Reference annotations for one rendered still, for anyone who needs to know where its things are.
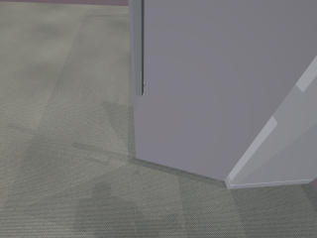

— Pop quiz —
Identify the handle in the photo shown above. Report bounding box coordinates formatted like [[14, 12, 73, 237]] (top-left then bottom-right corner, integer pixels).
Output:
[[132, 0, 145, 96]]

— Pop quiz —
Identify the fridge door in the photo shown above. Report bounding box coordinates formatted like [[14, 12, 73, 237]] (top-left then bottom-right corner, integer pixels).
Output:
[[128, 0, 317, 181]]

